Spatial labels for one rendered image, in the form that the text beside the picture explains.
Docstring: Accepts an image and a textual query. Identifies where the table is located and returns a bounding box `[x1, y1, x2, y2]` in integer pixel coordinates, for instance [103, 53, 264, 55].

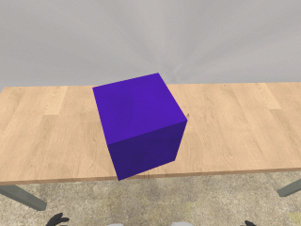
[0, 82, 301, 211]

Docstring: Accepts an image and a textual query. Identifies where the carton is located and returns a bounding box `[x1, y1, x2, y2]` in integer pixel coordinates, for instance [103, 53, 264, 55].
[92, 73, 188, 181]

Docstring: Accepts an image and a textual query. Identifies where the robot left hand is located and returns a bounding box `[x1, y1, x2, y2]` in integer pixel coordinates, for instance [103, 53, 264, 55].
[45, 212, 70, 226]

